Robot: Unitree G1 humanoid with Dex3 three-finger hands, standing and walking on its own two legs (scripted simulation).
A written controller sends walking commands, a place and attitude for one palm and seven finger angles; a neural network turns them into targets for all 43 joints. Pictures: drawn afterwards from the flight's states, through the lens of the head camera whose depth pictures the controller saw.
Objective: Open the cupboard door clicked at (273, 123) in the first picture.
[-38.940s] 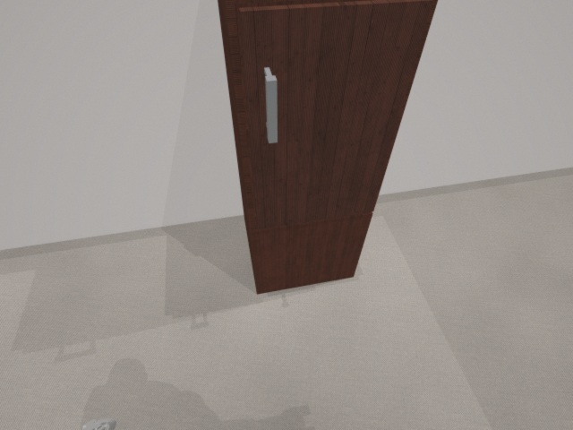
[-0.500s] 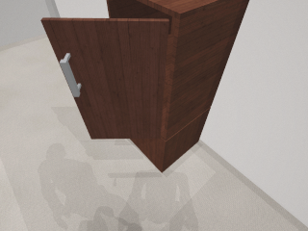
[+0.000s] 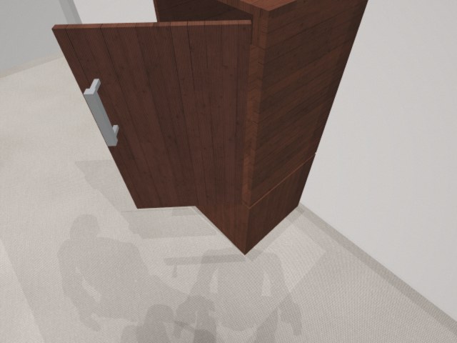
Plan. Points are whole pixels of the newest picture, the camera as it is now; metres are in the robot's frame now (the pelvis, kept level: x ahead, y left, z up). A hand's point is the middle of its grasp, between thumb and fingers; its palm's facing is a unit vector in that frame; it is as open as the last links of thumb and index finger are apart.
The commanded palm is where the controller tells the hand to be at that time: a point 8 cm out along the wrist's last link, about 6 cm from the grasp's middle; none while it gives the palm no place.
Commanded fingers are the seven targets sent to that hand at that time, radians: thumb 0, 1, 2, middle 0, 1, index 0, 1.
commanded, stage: look again from close up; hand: left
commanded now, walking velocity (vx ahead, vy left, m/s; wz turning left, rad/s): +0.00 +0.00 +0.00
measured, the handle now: (104, 113) +0.54 +0.30 +0.10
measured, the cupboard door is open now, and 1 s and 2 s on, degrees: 50 50 50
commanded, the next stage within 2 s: shuffle to correct the standing spot in 0.30 s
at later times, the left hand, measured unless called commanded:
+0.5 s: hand out of the picture +0.00 +0.19 -0.17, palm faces +0.00 -0.98 -0.22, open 7.3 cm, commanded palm none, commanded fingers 0.00 0.90 0.90 -0.20 -0.30 -0.20 -0.30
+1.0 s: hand out of the picture +0.05 +0.21 -0.17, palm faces +0.05 -0.98 -0.21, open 7.3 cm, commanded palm none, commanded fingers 0.00 0.90 0.90 -0.20 -0.30 -0.20 -0.30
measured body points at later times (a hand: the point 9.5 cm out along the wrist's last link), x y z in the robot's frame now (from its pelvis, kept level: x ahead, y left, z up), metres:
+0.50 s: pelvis -0.01 +0.01 +0.00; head +0.01 +0.01 +0.45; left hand +0.01 +0.25 -0.15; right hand +0.01 -0.22 -0.16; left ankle -0.02 +0.12 -0.73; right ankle -0.07 -0.11 -0.73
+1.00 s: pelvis +0.02 +0.03 +0.00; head +0.05 +0.03 +0.45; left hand +0.04 +0.26 -0.15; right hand +0.07 -0.20 -0.15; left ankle +0.00 +0.12 -0.73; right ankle +0.03 -0.09 -0.73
